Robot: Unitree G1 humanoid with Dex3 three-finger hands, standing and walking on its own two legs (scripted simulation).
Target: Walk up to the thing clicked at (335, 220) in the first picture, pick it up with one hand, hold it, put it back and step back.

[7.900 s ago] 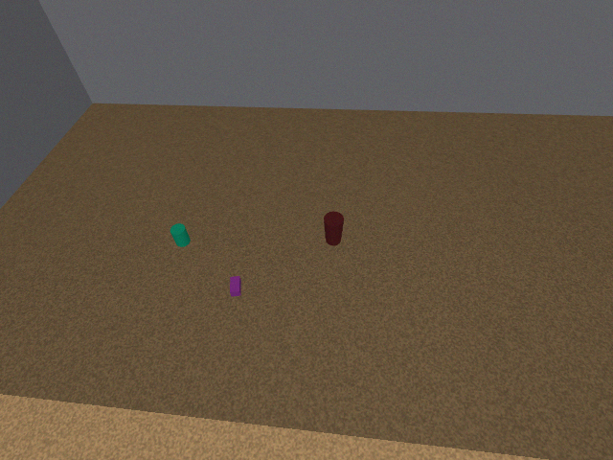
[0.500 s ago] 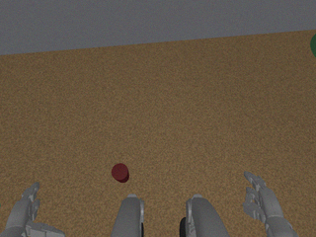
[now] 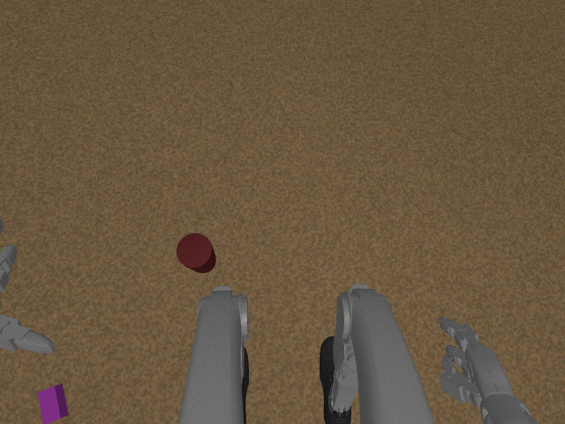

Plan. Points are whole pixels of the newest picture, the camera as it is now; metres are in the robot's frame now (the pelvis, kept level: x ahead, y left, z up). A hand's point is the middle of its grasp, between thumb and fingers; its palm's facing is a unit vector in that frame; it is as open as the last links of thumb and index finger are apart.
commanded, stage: go down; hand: left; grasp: from the side
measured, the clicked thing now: (199, 256) +0.41 +0.21 -0.44
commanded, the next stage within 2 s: approach in 1.74 s
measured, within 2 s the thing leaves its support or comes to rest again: neither
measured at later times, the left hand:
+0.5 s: hand (26, 271) +0.32 +0.39 -0.10, palm faces +0.16 -0.97 -0.18, open 17.5 cm
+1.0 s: hand (27, 264) +0.33 +0.40 -0.11, palm faces +0.17 -0.97 -0.15, open 17.5 cm
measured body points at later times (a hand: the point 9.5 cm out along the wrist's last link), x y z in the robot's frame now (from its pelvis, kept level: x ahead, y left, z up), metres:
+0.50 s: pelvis -0.01 +0.00 -0.07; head +0.19 +0.05 +0.33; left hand +0.30 +0.44 -0.08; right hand +0.16 -0.28 -0.18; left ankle +0.07 +0.12 -0.47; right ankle +0.08 -0.12 -0.47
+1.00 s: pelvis -0.02 +0.00 -0.11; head +0.18 +0.05 +0.29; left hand +0.31 +0.45 -0.10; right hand +0.14 -0.28 -0.21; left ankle +0.07 +0.12 -0.47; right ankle +0.08 -0.12 -0.47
